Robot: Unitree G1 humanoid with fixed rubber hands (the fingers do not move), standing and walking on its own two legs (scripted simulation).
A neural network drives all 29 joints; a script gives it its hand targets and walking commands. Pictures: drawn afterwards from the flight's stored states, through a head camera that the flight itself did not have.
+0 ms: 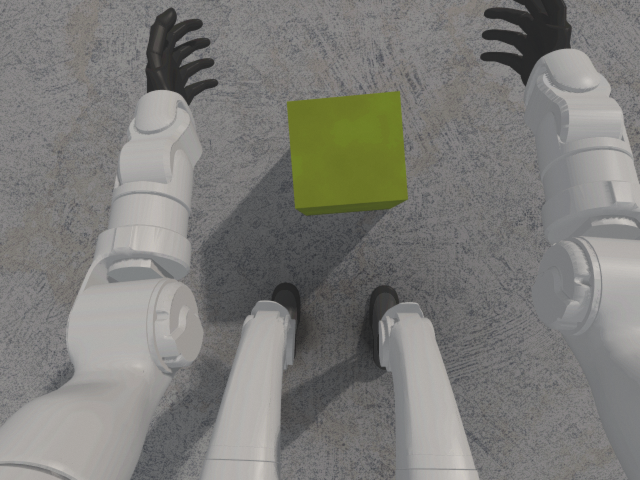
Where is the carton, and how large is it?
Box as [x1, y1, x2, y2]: [287, 91, 407, 215]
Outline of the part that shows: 399,91 287,102 295,208 306,215 390,208 407,199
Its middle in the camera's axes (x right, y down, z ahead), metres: +0.05 -0.17 +0.84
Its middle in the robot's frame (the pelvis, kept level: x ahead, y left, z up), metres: +0.51 -0.01 -0.52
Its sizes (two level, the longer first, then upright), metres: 0.210 0.200 0.250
